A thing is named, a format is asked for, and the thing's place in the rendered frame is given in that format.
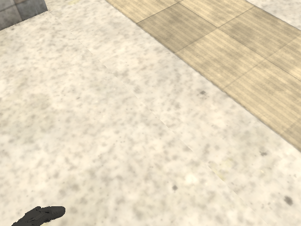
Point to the left robot hand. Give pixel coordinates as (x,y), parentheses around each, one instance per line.
(38,215)

